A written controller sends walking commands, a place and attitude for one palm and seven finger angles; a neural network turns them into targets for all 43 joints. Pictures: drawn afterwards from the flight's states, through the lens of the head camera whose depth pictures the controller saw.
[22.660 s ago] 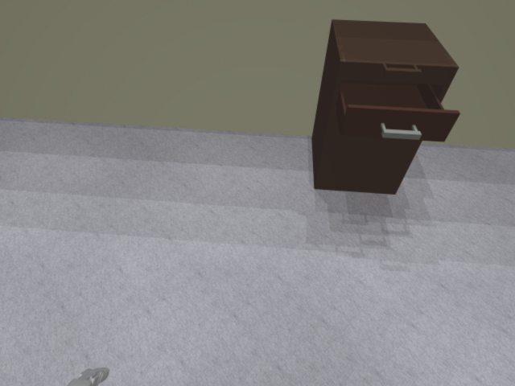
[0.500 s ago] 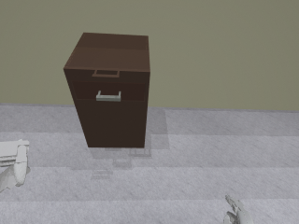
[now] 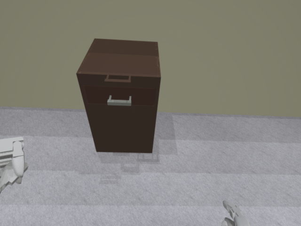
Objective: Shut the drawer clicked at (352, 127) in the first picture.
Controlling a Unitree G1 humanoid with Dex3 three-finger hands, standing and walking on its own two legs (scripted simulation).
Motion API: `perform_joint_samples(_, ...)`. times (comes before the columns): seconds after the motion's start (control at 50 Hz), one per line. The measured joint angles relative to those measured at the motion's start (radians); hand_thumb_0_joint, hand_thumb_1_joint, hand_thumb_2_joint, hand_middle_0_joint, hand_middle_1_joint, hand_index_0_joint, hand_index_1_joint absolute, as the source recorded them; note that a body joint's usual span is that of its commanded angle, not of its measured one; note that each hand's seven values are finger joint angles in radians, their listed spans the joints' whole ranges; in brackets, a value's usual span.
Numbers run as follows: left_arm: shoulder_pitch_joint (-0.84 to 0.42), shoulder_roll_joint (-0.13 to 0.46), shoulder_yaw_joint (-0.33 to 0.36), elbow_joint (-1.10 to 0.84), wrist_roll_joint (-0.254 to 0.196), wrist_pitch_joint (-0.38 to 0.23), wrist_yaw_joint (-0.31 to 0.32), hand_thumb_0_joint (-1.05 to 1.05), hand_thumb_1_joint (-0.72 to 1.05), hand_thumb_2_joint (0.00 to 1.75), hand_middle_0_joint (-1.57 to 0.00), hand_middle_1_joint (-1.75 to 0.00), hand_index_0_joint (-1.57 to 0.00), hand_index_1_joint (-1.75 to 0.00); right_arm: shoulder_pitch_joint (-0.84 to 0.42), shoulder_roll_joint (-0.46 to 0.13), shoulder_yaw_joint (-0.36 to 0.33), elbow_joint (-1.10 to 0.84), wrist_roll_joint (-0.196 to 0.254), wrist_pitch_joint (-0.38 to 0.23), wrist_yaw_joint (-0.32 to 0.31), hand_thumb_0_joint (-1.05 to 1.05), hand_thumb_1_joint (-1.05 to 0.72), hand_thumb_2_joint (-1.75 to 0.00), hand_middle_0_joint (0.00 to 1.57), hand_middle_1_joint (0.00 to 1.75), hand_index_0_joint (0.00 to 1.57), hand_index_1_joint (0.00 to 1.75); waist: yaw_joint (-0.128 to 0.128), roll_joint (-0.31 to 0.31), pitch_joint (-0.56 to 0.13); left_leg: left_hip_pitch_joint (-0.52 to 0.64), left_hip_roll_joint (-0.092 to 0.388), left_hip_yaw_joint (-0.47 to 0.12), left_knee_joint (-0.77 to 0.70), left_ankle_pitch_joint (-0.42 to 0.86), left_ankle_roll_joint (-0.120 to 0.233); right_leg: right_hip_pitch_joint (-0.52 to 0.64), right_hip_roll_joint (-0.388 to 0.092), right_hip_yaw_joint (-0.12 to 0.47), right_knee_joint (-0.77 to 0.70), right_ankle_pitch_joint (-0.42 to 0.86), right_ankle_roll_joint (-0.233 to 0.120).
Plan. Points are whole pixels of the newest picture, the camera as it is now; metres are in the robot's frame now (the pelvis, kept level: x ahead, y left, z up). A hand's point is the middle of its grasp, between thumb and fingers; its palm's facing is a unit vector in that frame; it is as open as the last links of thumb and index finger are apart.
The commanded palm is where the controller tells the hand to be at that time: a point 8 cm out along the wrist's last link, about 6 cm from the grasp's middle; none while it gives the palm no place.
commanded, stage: stop stepping back and stand still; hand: left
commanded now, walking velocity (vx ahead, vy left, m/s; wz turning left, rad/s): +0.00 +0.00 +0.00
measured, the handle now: (119, 100) +0.80 +0.21 -0.19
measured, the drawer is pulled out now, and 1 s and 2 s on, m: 0.00 0.00 0.00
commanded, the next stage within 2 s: let the arm hang, fingers relaxed in 0.22 s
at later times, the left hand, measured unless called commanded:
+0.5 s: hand (65, 218) +0.16 +0.24 -0.07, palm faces +0.07 -0.92 -0.39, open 3.0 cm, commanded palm none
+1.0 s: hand out of the picture -0.06 +0.19 -0.15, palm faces +0.02 -0.97 -0.26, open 6.4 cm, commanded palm none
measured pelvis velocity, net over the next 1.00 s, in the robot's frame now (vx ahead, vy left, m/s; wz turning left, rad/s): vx -0.01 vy -0.01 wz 0.02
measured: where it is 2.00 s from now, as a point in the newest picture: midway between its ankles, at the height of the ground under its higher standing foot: outside the picture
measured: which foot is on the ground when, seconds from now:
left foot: down 0.00-1.00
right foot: down 0.00-1.00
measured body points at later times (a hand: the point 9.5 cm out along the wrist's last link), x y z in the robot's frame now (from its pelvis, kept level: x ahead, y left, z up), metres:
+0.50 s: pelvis +0.00 +0.00 +0.00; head -0.01 -0.02 +0.45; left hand +0.15 +0.28 -0.04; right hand +0.14 -0.26 -0.12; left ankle +0.04 +0.09 -0.73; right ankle -0.01 -0.11 -0.73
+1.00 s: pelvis -0.01 -0.01 +0.01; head +0.00 -0.02 +0.46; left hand -0.06 +0.24 -0.13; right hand -0.01 -0.23 -0.15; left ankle +0.03 +0.09 -0.73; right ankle -0.01 -0.11 -0.73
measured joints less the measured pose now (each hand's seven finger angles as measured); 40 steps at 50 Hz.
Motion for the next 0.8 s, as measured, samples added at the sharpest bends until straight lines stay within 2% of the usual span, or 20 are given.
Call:
perform_joint_samples(0.06,-0.055,-0.050,-0.010,0.060,0.010,0.018,0.008,0.01,0.89,0.90,-1.41,-1.59,-1.40,-1.60,-0.004,-0.008,0.000,0.016,0.006,-0.012,-0.011,0.01,-0.90,-0.90,0.20,0.30,0.20,0.30,0.014,-0.031,0.021,0.028,-0.030,0.025,-0.029,0.027,0.032,0.005,-0.033,0.020,0.017,-0.010,0.023)
perform_joint_samples(0.1,-0.065,-0.057,-0.020,0.057,0.016,0.025,0.006,0.01,0.89,0.90,-1.41,-1.60,-1.40,-1.60,-0.009,-0.002,0.004,0.007,0.002,-0.030,-0.012,0.01,-0.90,-0.90,0.20,0.30,0.20,0.30,0.011,-0.051,0.039,0.046,-0.046,0.040,-0.061,0.047,0.036,-0.001,-0.047,0.041,0.034,-0.017,0.025)
perform_joint_samples(0.16,-0.063,-0.034,-0.040,0.011,0.028,0.015,-0.001,0.01,0.89,0.90,-1.41,-1.60,-1.40,-1.60,-0.014,0.016,0.013,-0.015,-0.003,-0.056,-0.006,0.01,-0.90,-0.90,0.20,0.30,0.20,0.30,-0.004,-0.073,0.062,0.066,-0.062,0.042,-0.110,0.073,0.034,0.003,-0.048,0.059,0.020,-0.015,0.023)
perform_joint_samples(0.2,-0.044,-0.013,-0.045,-0.028,0.031,-0.001,-0.007,0.01,0.89,0.90,-1.41,-1.60,-1.40,-1.60,-0.018,0.021,0.020,-0.027,-0.003,-0.063,0.002,0.01,-0.90,-0.90,0.20,0.30,0.20,0.30,-0.016,-0.065,0.073,0.069,-0.055,0.032,-0.125,0.082,0.030,0.015,-0.039,0.052,-0.013,0.007,0.014)
perform_joint_samples(0.26,0.005,0.019,-0.024,-0.065,0.021,-0.033,-0.014,0.01,0.89,0.90,-1.41,-1.59,-1.40,-1.60,-0.027,0.024,0.020,-0.041,-0.002,-0.054,0.016,0.01,-0.90,-0.90,0.20,0.30,0.20,0.30,-0.027,-0.041,0.074,0.058,-0.037,0.023,-0.125,0.083,0.021,0.024,-0.020,0.045,-0.058,0.029,0.005)
perform_joint_samples(0.32,0.044,0.035,0.004,-0.059,0.005,-0.049,-0.018,0.01,0.89,0.90,-1.41,-1.59,-1.40,-1.60,-0.036,0.018,0.010,-0.045,0.005,-0.034,0.021,0.01,-0.90,-0.90,0.20,0.30,0.21,0.30,-0.028,-0.019,0.069,0.044,-0.024,0.021,-0.112,0.074,0.016,0.023,-0.007,0.044,-0.075,0.037,-0.001)
perform_joint_samples(0.34,0.016,0.042,-0.017,0.005,0.020,-0.062,-0.035,0.01,0.89,0.90,-1.41,-1.59,-1.40,-1.60,-0.041,0.004,-0.002,-0.022,0.011,-0.051,0.038,0.01,-0.90,-0.90,0.20,0.30,0.20,0.30,-0.022,-0.004,0.061,0.024,-0.025,0.016,-0.092,0.072,0.015,0.009,-0.007,0.039,-0.063,0.035,0.001)
perform_joint_samples(0.36,-0.041,0.046,-0.063,0.112,0.037,-0.046,-0.063,0.00,0.89,0.90,-1.41,-1.59,-1.40,-1.60,-0.051,-0.018,-0.018,0.013,0.014,-0.055,0.058,0.01,-0.90,-0.90,0.20,0.30,0.20,0.30,-0.011,0.016,0.053,0.006,-0.029,0.011,-0.069,0.067,0.016,-0.006,-0.011,0.034,-0.041,0.027,0.003)
perform_joint_samples(0.4,-0.160,0.016,-0.159,0.379,0.060,0.045,-0.105,0.00,0.89,0.90,-1.39,-1.58,-1.39,-1.59,-0.079,-0.066,-0.039,0.082,0.018,-0.024,0.083,0.01,-0.90,-0.90,0.20,0.30,0.20,0.30,0.000,0.059,0.036,-0.014,-0.038,0.006,-0.036,0.047,0.025,-0.030,-0.020,0.027,0.006,0.000,0.009)
perform_joint_samples(0.44,-0.251,-0.039,-0.229,0.658,0.073,0.135,-0.122,0.00,0.89,0.90,-1.37,-1.56,-1.36,-1.56,-0.098,-0.094,-0.049,0.137,0.015,0.017,0.090,0.00,-0.90,-0.90,0.20,0.30,0.20,0.30,-0.002,0.079,0.026,-0.022,-0.048,0.007,-0.012,0.036,0.032,-0.044,-0.031,0.026,0.048,-0.022,0.012)
perform_joint_samples(0.48,-0.301,-0.087,-0.277,0.889,0.080,0.197,-0.129,0.00,0.90,0.90,-1.32,-1.51,-1.32,-1.52,-0.096,-0.097,-0.049,0.172,0.009,0.047,0.092,0.01,-0.91,-0.90,0.20,0.30,0.20,0.30,-0.010,0.068,0.029,-0.013,-0.056,0.010,-0.006,0.034,0.033,-0.044,-0.039,0.028,0.074,-0.036,0.012)
perform_joint_samples(0.52,-0.319,-0.123,-0.317,1.064,0.081,0.228,-0.134,0.00,0.90,0.90,-1.27,-1.46,-1.26,-1.47,-0.082,-0.087,-0.041,0.198,-0.001,0.066,0.094,0.01,-0.91,-0.90,0.20,0.30,0.20,0.30,-0.018,0.036,0.043,0.004,-0.060,0.010,-0.015,0.039,0.031,-0.034,-0.044,0.029,0.081,-0.040,0.010)
perform_joint_samples(0.6,-0.312,-0.185,-0.384,1.304,0.076,0.243,-0.139,0.01,0.91,0.90,-1.14,-1.33,-1.13,-1.33,-0.047,-0.065,-0.025,0.251,-0.013,0.097,0.094,0.00,-0.91,-0.90,0.20,0.30,0.20,0.30,-0.023,-0.018,0.084,0.035,-0.053,0.004,-0.063,0.070,0.023,-0.004,-0.035,0.023,0.035,-0.010,0.002)
perform_joint_samples(0.62,-0.307,-0.187,-0.385,1.349,0.086,0.241,-0.121,0.01,0.90,0.90,-1.10,-1.31,-1.09,-1.30,-0.038,-0.057,-0.023,0.267,-0.013,0.103,0.092,0.00,-0.91,-0.90,0.20,0.30,0.20,0.30,-0.021,-0.027,0.093,0.039,-0.049,0.001,-0.077,0.080,0.021,0.002,-0.031,0.021,0.017,0.002,-0.001)
perform_joint_samples(0.68,-0.292,-0.165,-0.367,1.451,0.061,0.227,-0.120,0.01,0.90,0.90,-0.98,-1.21,-0.98,-1.19,-0.010,-0.037,-0.019,0.314,-0.010,0.119,0.087,0.00,-0.91,-0.90,0.20,0.30,0.20,0.30,-0.009,-0.041,0.116,0.046,-0.041,-0.009,-0.118,0.109,0.014,0.016,-0.021,0.012,-0.036,0.036,-0.008)
perform_joint_samples(0.8,-0.252,-0.142,-0.375,1.597,0.056,0.211,-0.134,0.01,0.90,0.90,-0.76,-0.94,-0.75,-0.94,0.032,-0.013,-0.023,0.402,-0.005,0.132,0.078,0.00,-0.91,-0.90,0.20,0.30,0.20,0.30,0.004,-0.012,0.125,0.066,-0.036,-0.013,-0.165,0.136,0.012,0.044,-0.014,0.010,-0.101,0.072,-0.010)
